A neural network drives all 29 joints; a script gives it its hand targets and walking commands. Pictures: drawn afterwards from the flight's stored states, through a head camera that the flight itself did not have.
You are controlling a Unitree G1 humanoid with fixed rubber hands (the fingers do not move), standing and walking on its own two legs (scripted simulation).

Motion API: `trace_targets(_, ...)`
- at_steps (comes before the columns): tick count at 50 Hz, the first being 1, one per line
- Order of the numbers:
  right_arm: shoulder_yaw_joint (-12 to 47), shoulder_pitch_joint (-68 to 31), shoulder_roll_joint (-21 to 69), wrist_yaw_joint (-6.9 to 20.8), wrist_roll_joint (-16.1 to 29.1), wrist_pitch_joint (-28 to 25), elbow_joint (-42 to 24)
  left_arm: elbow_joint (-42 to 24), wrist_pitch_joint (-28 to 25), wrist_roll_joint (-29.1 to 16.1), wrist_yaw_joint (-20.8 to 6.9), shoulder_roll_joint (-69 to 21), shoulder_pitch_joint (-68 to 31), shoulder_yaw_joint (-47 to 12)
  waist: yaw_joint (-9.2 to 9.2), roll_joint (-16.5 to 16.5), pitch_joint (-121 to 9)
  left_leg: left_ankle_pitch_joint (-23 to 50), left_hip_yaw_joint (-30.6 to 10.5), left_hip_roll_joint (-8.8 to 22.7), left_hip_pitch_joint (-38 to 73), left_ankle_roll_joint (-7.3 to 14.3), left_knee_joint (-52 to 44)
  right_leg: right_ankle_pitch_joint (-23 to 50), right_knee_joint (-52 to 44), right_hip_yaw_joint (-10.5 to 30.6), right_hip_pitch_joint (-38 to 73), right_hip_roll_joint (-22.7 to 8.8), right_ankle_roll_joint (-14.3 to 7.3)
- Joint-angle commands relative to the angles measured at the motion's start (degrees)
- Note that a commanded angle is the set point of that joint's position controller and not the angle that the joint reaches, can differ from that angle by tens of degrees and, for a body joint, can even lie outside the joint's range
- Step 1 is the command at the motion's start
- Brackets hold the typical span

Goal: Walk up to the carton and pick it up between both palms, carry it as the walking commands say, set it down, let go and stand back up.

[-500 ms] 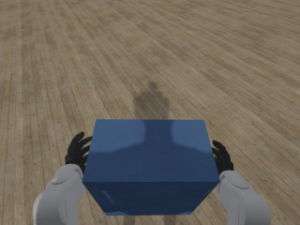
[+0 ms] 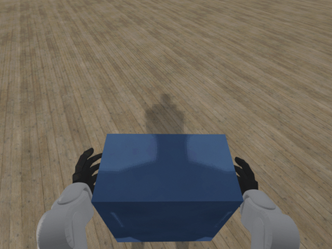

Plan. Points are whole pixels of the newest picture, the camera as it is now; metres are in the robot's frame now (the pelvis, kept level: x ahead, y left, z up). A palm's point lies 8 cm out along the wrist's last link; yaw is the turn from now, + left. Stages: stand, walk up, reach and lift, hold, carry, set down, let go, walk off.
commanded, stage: carry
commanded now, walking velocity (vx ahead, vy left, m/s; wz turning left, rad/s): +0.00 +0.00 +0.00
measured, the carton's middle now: (165, 194) +0.25 +0.01 +0.04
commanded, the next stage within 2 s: hold in 1.12 s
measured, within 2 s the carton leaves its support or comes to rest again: neither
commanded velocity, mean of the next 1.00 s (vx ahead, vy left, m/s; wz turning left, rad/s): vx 0.00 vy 0.00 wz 0.00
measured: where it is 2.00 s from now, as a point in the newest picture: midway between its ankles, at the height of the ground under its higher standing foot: outside the picture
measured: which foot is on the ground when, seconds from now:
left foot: down 0.00-1.00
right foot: down 0.00-1.00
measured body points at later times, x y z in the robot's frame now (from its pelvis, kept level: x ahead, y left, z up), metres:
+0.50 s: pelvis +0.01 +0.03 +0.00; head -0.01 +0.03 +0.45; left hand +0.26 +0.21 +0.09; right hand +0.26 -0.13 +0.08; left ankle +0.01 +0.17 -0.72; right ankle +0.05 -0.07 -0.72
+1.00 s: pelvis +0.01 +0.03 +0.00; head +0.00 +0.03 +0.45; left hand +0.26 +0.22 +0.07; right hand +0.27 -0.12 +0.06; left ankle +0.01 +0.17 -0.72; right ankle +0.05 -0.07 -0.72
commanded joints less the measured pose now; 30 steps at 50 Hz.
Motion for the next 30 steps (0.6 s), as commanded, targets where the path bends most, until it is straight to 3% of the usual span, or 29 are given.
trace_targets(1,40.02,-29.33,38.8,4.57,16.22,-1.08,-2.97,-3.03,1.95,-15.26,-6.67,-39.97,-26.1,-44.32,-2.32,-3.7,-7.13,1.85,5.46,0.2,-4.59,2.93,-1.06,-7.08,-15.83,11.93,4.24,-12.82,-0.65)
trace_targets(3,39.21,-28.1,37.41,4.62,15.98,-0.96,-3.43,-0.1,2.56,-14.14,-6.57,-39.62,-22.73,-43.01,-2.07,1.35,-4.46,5.49,-0.75,1.5,-5.41,4.45,-7.83,-11.06,-12.45,10.33,1.79,-9.64,2.32)
trace_targets(4,39.13,-29.29,37.53,4.44,16.29,-1.46,-4.07,-1.32,2.36,-14.59,-6.49,-39.09,-22.99,-42.8,-1.98,3.15,-4.42,2.97,-6.68,4.81,-9.05,4.87,-13.81,-10.7,-9.07,8.4,4.63,-6.01,3.45)
trace_targets(5,39.63,-28.8,37.74,4.67,16.51,-0.76,-1.17,-0.52,2.51,-13.52,-6.33,-38.37,-23.06,-42.54,-1.73,3.21,-3.97,-0.97,-8.47,5.49,-10.69,5.4,-16.33,-10.26,-10.28,9.95,5.17,-5.93,3.45)
trace_targets(6,40.87,-29.84,38.28,4.67,16.36,-1.38,-4.83,0.59,2.33,-14.14,-6.93,-40.85,-21.75,-42.99,-1.48,0.05,-4.6,2.72,-3.94,3.02,-11.12,5.0,-13.94,-7.19,-11.86,11.35,7.72,-7.02,3.14)
trace_targets(7,40.77,-29.52,39.88,4.75,16.04,-1.81,-3.58,-0.96,1.31,-15.0,-6.84,-41.46,-24.78,-44.36,-1.97,-2.64,-5.09,2.16,-2.47,1.64,-9.8,4.21,-11.81,-8.39,-13.23,11.28,6.63,-7.33,2.84)
trace_targets(8,39.7,-27.18,39.13,4.78,15.12,-1.8,-1.63,-1.61,0.97,-15.09,-6.71,-40.4,-25.54,-44.44,-2.08,-4.29,-6.9,-0.28,-0.04,-1.16,-10.9,4.15,-8.52,-11.54,-16.78,15.16,8.15,-9.99,2.59)
trace_targets(9,41.0,-29.86,41.16,4.93,16.16,-2.19,-4.03,-3.35,0.9,-15.98,-7.03,-42.1,-26.61,-45.34,-2.24,-4.91,-7.19,1.6,0.88,-1.34,-8.15,3.95,-5.08,-11.75,-18.38,15.23,5.66,-11.56,2.19)
trace_targets(10,38.85,-25.82,38.87,4.62,14.86,-1.79,-0.45,-0.54,1.45,-15.22,-6.96,-40.2,-23.38,-43.88,-2.79,-2.89,-6.83,3.81,-1.04,-0.12,-7.59,3.73,-5.25,-8.06,-16.2,13.53,5.42,-10.71,2.4)
trace_targets(12,40.39,-30.2,39.92,5.11,16.38,-2.95,-4.18,-3.53,0.48,-15.92,-6.98,-41.65,-25.69,-45.11,-2.29,2.08,-7.18,8.52,-1.72,0.46,-7.81,4.02,-10.02,-2.08,-11.17,10.96,7.26,-8.35,3.39)
trace_targets(13,40.2,-29.04,38.02,4.69,15.96,-2.17,-1.48,0.78,1.12,-14.19,-6.64,-39.68,-22.43,-43.1,-2.7,-1.8,-5.41,7.93,-2.67,0.93,-9.75,4.14,-10.48,-2.08,-10.81,10.77,6.82,-8.05,3.72)
trace_targets(14,40.56,-28.66,39.27,5.05,16.31,-3.12,-2.95,-3.12,0.18,-15.13,-6.6,-40.64,-24.34,-44.95,-2.23,2.38,-9.15,12.8,-3.76,1.21,-7.62,4.04,-9.81,4.52,-8.08,10.82,8.75,-7.96,3.43)
trace_targets(15,40.67,-29.73,39.62,5.22,16.31,-3.82,-3.79,-1.99,-0.21,-14.93,-6.92,-40.9,-24.26,-44.18,-2.37,-1.58,-11.55,11.37,-1.6,1.09,-5.47,3.86,-8.59,8.17,-9.2,11.51,8.92,-8.33,3.34)
trace_targets(16,39.08,-27.55,37.32,4.96,14.98,-3.5,-0.23,1.89,-0.12,-13.0,-6.98,-38.18,-20.84,-41.23,-2.37,-2.53,-10.2,11.54,-1.78,0.87,-6.92,3.87,-7.94,10.05,-9.6,11.45,8.75,-8.53,3.48)
trace_targets(17,41.3,-29.68,40.59,4.84,15.85,-3.63,-2.44,-3.52,-0.35,-15.03,-6.96,-40.35,-25.8,-44.56,-2.31,-1.18,-9.29,10.88,-1.75,0.96,-6.94,3.86,-7.6,11.2,-9.91,11.28,8.3,-9.01,3.09)
trace_targets(18,40.63,-28.21,39.83,4.83,15.41,-3.43,-0.92,0.06,-0.1,-14.07,-7.05,-40.4,-22.61,-43.16,-2.26,-0.7,-9.56,12.57,-2.22,1.59,-6.28,4.21,-8.92,10.95,-7.88,9.81,8.71,-8.24,3.58)
trace_targets(19,40.75,-27.21,39.72,4.88,15.53,-3.78,-1.73,-2.88,-0.68,-15.06,-7.08,-40.1,-23.67,-44.4,-2.43,-0.74,-10.34,10.78,-2.97,0.79,-6.8,4.58,-8.2,9.16,-8.89,10.95,9.4,-8.35,3.26)
trace_targets(20,39.76,-26.22,39.03,4.99,14.63,-4.17,-1.25,-0.74,-0.9,-14.92,-7.32,-40.61,-22.09,-44.13,-2.52,-1.99,-11.42,12.41,-2.37,0.8,-5.6,4.07,-8.39,12.41,-7.86,10.15,10.18,-8.27,3.23)
trace_targets(21,40.94,-28.41,39.76,5.12,15.76,-4.15,-2.12,-2.98,-0.6,-14.75,-7.13,-39.71,-24.26,-44.51,-1.91,-0.22,-9.97,15.31,-3.97,1.73,-6.81,4.6,-9.46,9.36,-6.11,9.26,8.55,-8.02,3.53)
trace_targets(23,39.25,-25.64,36.95,4.88,14.27,-3.84,-1.35,-1.95,-0.37,-14.61,-6.9,-38.38,-22.86,-44.35,-1.99,-0.5,-8.73,17.25,-3.51,1.78,-7.37,4.32,-8.11,9.97,-5.93,9.7,8.09,-7.61,3.27)
trace_targets(24,39.68,-28.07,37.56,4.86,15.08,-4.57,-1.45,0.59,-0.74,-13.91,-6.86,-39.06,-21.49,-43.61,-2.17,-0.63,-9.25,13.8,-3.68,1.2,-7.33,4.16,-7.91,9.74,-7.55,10.72,8.15,-8.5,2.63)
trace_targets(25,32.72,-26.74,31.17,5.37,10.11,-6.25,9.77,11.82,-2.63,-9.66,-7.37,-33.56,-21.12,-37.15,-2.43,-0.14,-10.2,12.5,-2.61,0.75,-5.94,3.71,-8.73,7.84,-7.89,10.59,8.05,-8.28,3.03)
trace_targets(26,40.66,-31.53,39.51,5.54,15.8,-6.56,-3.75,-2.0,-2.83,-14.53,-7.05,-41.73,-25.57,-44.93,-2.07,1.86,-8.31,12.73,-3.39,1.1,-5.55,4.5,-10.64,6.42,-7.03,9.66,7.21,-8.15,3.11)
trace_targets(27,31.65,-27.77,32.46,6.09,9.43,-7.83,15.9,13.29,-4.43,-8.1,-7.23,-32.59,-25.29,-36.07,-2.32,1.36,-10.06,9.82,-3.14,1.26,-6.75,4.22,-9.48,4.53,-7.35,10.36,8.4,-8.16,3.12)
trace_targets(28,43.01,-31.91,42.94,5.95,16.74,-8.04,-3.33,-2.77,-4.61,-14.89,-7.36,-43.17,-26.35,-44.97,-1.91,-4.37,-9.77,6.88,-3.29,0.56,-7.14,4.94,-9.71,0.53,-10.03,11.03,7.21,-8.53,3.22)
trace_targets(30,40.05,-31.56,38.55,5.59,14.79,-7.82,-0.49,0.57,-3.98,-13.51,-7.16,-39.97,-26.29,-43.18,-1.99,-1.82,-6.78,6.74,-4.0,0.61,-9.69,4.98,-10.18,-1.45,-9.83,10.84,6.09,-8.25,3.61)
